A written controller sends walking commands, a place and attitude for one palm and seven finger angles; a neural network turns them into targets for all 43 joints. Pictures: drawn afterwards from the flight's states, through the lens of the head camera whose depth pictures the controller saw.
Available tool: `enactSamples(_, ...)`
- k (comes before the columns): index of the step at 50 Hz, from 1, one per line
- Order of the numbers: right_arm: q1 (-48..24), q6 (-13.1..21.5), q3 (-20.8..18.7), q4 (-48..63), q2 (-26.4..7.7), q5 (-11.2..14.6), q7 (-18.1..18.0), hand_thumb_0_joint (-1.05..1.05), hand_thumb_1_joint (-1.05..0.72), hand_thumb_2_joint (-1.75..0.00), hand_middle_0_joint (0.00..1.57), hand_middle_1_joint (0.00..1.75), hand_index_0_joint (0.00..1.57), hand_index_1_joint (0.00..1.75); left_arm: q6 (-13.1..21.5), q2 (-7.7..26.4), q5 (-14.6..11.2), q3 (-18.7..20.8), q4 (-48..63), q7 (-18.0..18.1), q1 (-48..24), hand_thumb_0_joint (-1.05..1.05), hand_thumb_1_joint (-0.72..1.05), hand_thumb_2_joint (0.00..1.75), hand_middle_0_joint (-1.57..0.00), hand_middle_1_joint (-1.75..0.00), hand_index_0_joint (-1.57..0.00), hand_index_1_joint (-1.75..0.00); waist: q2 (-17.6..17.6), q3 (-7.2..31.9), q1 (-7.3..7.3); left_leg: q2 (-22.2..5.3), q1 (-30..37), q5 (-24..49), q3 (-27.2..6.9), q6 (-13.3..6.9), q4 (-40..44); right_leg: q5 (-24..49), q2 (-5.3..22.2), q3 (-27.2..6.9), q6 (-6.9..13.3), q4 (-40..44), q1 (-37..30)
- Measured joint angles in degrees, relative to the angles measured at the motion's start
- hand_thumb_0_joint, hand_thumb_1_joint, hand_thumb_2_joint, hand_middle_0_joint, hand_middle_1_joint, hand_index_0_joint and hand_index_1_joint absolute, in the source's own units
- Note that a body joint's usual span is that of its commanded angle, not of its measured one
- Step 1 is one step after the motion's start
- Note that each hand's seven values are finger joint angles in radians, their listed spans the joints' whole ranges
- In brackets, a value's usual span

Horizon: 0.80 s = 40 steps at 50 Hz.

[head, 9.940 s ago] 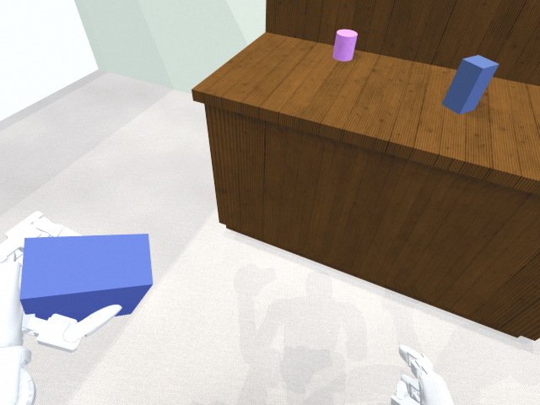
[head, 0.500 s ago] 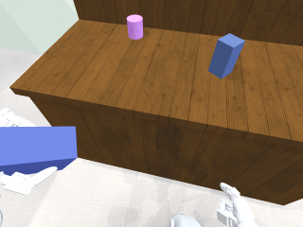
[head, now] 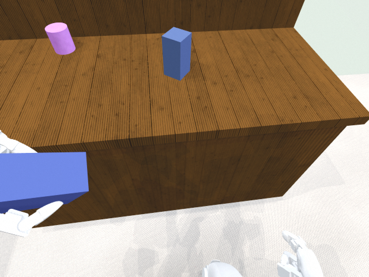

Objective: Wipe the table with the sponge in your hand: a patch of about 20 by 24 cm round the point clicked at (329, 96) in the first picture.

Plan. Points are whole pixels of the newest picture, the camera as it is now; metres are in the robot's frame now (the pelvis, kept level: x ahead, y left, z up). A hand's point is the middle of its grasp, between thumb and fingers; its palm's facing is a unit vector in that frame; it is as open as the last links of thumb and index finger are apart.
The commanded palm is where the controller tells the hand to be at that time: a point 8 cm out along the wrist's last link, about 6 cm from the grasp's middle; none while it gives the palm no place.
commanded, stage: turn to face it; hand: left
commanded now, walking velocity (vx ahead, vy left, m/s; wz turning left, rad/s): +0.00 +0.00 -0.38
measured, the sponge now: (49, 183) +0.22 +0.23 +0.16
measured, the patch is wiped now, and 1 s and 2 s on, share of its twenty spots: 0.00 0.00 0.00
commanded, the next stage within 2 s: take the last steps up to it in 0.26 s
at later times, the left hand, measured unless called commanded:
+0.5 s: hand (103, 181) +0.23 +0.14 +0.17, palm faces +0.19 -0.85 -0.50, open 10.0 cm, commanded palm +0.17 +0.20 +0.19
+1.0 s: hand (56, 162) +0.25 +0.23 +0.17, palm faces +0.27 -0.86 -0.43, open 10.0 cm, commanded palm +0.21 +0.27 +0.19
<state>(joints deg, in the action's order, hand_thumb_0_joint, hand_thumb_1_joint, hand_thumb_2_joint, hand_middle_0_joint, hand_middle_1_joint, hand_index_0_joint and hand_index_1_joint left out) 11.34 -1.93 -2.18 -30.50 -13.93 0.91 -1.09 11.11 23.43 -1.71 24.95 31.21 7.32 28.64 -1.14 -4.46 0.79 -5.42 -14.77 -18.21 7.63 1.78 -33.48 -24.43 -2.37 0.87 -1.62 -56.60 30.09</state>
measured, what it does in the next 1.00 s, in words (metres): steps on the spot: right foot, then left foot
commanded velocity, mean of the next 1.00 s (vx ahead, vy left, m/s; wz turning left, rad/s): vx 0.08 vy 0.07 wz -0.07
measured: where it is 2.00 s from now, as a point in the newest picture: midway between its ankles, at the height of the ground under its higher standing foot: outside the picture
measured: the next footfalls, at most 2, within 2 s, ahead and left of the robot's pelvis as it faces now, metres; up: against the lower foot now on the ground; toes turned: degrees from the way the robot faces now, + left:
right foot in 0.12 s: +0.04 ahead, -0.14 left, +0.00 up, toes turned -9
left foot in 0.52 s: +0.02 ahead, +0.08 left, +0.00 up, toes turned -2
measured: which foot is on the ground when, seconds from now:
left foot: down 0.00-0.14, up 0.16-0.50, down 0.52-1.00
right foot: up 0.00-0.10, down 0.12-0.86, up 0.88-1.00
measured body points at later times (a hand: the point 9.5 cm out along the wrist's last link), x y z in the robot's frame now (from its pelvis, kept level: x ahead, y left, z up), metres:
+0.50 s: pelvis -0.03 -0.05 +0.01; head +0.02 -0.06 +0.46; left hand +0.21 +0.19 +0.20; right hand +0.08 -0.33 -0.08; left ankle -0.03 +0.07 -0.72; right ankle +0.00 -0.13 -0.73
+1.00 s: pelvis +0.01 +0.01 +0.01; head +0.03 +0.02 +0.46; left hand +0.23 +0.27 +0.19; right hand +0.13 -0.22 -0.08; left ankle -0.02 +0.08 -0.73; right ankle -0.02 -0.11 -0.69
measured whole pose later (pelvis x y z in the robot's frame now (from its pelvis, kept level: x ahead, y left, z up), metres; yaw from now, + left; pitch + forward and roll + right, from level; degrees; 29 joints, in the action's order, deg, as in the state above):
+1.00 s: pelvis +0.01 +0.01 +0.01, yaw -7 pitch +0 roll -1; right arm 13.8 4.5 0.8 -35.1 -8.8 -0.6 -1.4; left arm 12.3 21.8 -0.6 19.9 27.9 8.4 28.2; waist 0.0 -1.4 -0.1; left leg 1.2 -9.5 -19.4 6.3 -4.5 -28.6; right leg -25.3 1.5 4.1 -0.3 -46.7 20.6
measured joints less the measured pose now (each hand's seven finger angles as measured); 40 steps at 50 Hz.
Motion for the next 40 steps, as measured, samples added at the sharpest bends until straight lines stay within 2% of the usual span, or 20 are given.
enactSamples(3,0.90,1.83,1.03,0.11,1.18,0.18,0.55,0.01,-0.91,-0.90,0.20,0.30,0.19,0.30,-1.39,-2.82,0.21,-2.44,-1.87,0.65,-1.24,0.00,-0.48,1.00,-0.74,-1.36,-0.74,-1.36,1.95,0.35,0.57,-3.03,0.18,-0.29,0.97,1.31,-0.42,-0.77,2.17,2.78,-0.85,6.81,-4.89)
enactSamples(5,1.20,3.21,2.03,0.43,2.33,0.01,0.90,0.01,-0.91,-0.90,0.20,0.30,0.19,0.30,-1.90,-2.93,0.50,-3.60,-1.59,0.80,-1.88,0.00,-0.48,1.00,-0.74,-1.36,-0.74,-1.36,2.36,-0.11,0.58,-4.79,-0.48,-1.07,1.39,2.51,-2.25,1.45,2.91,3.80,-0.90,14.87,-9.50)
enactSamples(6,1.29,3.85,2.50,0.66,2.91,-0.05,1.14,0.01,-0.90,-0.90,0.20,0.30,0.20,0.30,-1.82,-2.48,0.63,-3.89,-1.14,0.75,-2.27,0.00,-0.48,1.00,-0.74,-1.36,-0.74,-1.36,2.30,-0.43,0.51,-5.54,-1.19,-1.77,1.48,3.18,-3.85,4.33,3.20,4.32,-0.40,19.24,-11.80)
enactSamples(8,0.26,4.43,2.94,0.15,3.24,-0.06,1.52,0.01,-0.90,-0.90,0.20,0.30,0.20,0.30,-1.11,-2.49,1.02,-4.83,-0.75,0.50,-3.95,0.00,-0.48,1.00,-0.74,-1.36,-0.74,-1.36,4.10,-2.35,-0.48,-7.40,-3.16,-3.23,-0.46,3.33,-8.35,6.76,1.32,5.89,3.05,19.96,-12.15)
enactSamples(11,-1.89,3.29,3.29,-1.61,3.69,-0.04,1.61,0.01,-0.90,-0.90,0.20,0.30,0.20,0.30,-0.23,-1.35,0.09,-4.54,1.13,0.30,-3.12,0.00,-0.48,1.00,-0.74,-1.36,-0.74,-1.36,2.65,-3.44,-1.64,-2.48,-8.41,-10.00,-4.99,2.70,-22.84,6.60,1.17,4.67,5.52,19.64,-10.67)
enactSamples(14,-3.23,1.61,3.09,-2.41,3.71,-0.49,1.24,0.01,-0.90,-0.90,0.20,0.30,0.20,0.30,0.96,0.10,-0.53,-2.39,2.74,0.45,1.06,0.00,-0.48,1.00,-0.74,-1.36,-0.74,-1.36,1.47,-3.42,-2.91,0.96,-11.10,-9.43,-5.67,2.81,-29.36,9.30,0.63,2.85,5.91,23.38,-10.92)
enactSamples(16,-3.29,0.92,2.67,-2.64,3.46,-0.64,0.88,0.01,-0.90,-0.90,0.20,0.30,0.20,0.30,1.38,1.07,-0.60,-1.18,2.90,0.56,3.18,0.00,-0.48,1.00,-0.74,-1.36,-0.74,-1.36,0.73,-2.84,-3.20,2.07,-10.88,-8.89,-4.75,2.73,-26.74,11.04,0.40,1.78,6.23,25.79,-11.12)
enactSamples(20,-2.63,0.69,1.85,-2.89,1.95,-0.77,0.15,0.01,-0.91,-0.90,0.20,0.30,0.20,0.30,1.13,1.81,-0.55,-0.37,2.09,0.81,4.33,0.00,-0.48,1.00,-0.74,-1.36,-0.74,-1.36,-0.31,-1.41,-2.85,3.29,-8.38,-7.72,-3.55,1.87,-16.67,13.27,0.05,0.44,6.41,28.65,-10.95)
enactSamples(24,-1.51,1.07,1.12,-3.07,0.10,-0.69,-0.50,0.01,-0.91,-0.90,0.20,0.30,0.20,0.30,-0.12,0.53,-0.01,-2.11,2.06,1.28,3.40,0.00,-0.48,1.00,-0.74,-1.36,-0.74,-1.36,-0.65,-0.03,-2.77,3.94,-3.17,-3.79,-3.82,0.15,-3.63,13.94,-0.21,0.75,6.06,29.43,-11.15)
enactSamples(26,-0.60,1.38,0.64,-2.82,-0.81,-0.70,-0.92,0.01,-0.91,-0.90,0.20,0.30,0.20,0.30,-0.55,-0.21,0.36,-3.43,2.68,1.38,3.06,0.00,-0.48,1.00,-0.74,-1.36,-0.74,-1.36,0.10,0.81,-3.03,3.34,0.49,-1.15,-4.12,-1.16,4.04,13.53,-0.76,1.74,5.68,28.79,-11.26)
enactSamples(27,-0.38,1.51,0.27,-2.98,-0.78,-0.67,-1.20,0.01,-0.91,-0.90,0.20,0.30,0.20,0.30,-0.51,-0.31,0.60,-3.96,2.72,1.34,2.64,0.00,-0.48,1.00,-0.74,-1.36,-0.74,-1.36,-0.13,0.87,-2.95,3.38,1.01,1.49,-4.23,-1.58,5.02,13.18,-0.65,1.99,5.46,28.21,-11.43)
enactSamples(29,0.23,1.63,0.14,-3.17,-0.42,-0.55,-1.65,0.01,-0.91,-0.90,0.20,0.30,0.20,0.30,-0.22,-0.41,0.92,-4.49,2.19,1.13,2.48,0.00,-0.48,1.00,-0.74,-1.36,-0.74,-1.36,-0.97,1.47,-2.15,3.65,1.57,2.12,-3.70,-1.79,4.36,12.71,-0.33,1.49,4.83,27.86,-12.09)
enactSamples(32,1.77,2.50,0.57,-2.76,-0.04,-0.71,-2.08,0.01,-0.91,-0.90,0.20,0.30,0.19,0.30,0.35,-0.49,1.35,-4.49,0.52,1.15,2.62,0.00,-0.48,1.00,-0.74,-1.36,-0.74,-1.36,-0.53,3.48,-1.93,3.76,1.49,0.77,-3.83,-2.13,3.25,11.31,-0.03,1.79,4.09,27.42,-12.43)
enactSamples(35,2.58,3.47,0.92,-3.01,0.35,-0.80,-1.89,0.01,-0.91,-0.90,0.20,0.30,0.19,0.30,0.82,-1.02,1.53,-4.45,-1.78,1.24,1.18,0.00,-0.48,1.00,-0.74,-1.36,-0.74,-1.36,0.41,4.68,-1.65,4.06,0.59,-1.24,-4.29,-2.65,0.67,11.65,0.39,2.31,4.35,26.43,-12.34)
enactSamples(38,2.75,3.68,1.19,-4.07,0.84,-0.82,-1.33,0.01,-0.91,-0.90,0.20,0.30,0.20,0.30,1.09,-2.23,1.56,-5.15,-3.89,1.31,-0.94,0.00,-0.48,1.00,-0.74,-1.36,-0.74,-1.36,0.97,5.17,-1.69,4.58,0.04,-4.17,-4.48,-2.85,-1.35,10.34,1.37,2.83,3.79,25.52,-12.58)
enactSamples(40,2.56,3.59,1.53,-4.67,1.21,-0.85,-0.95,0.01,-0.90,-0.90,0.20,0.30,0.20,0.30,1.08,-2.81,1.51,-5.63,-4.52,1.29,-2.00,0.00,-0.48,1.00,-0.74,-1.36,-0.74,-1.36,0.74,4.76,-1.77,4.92,0.63,-2.87,-3.81,-2.96,-0.67,9.79,2.39,2.96,3.07,24.99,-12.98)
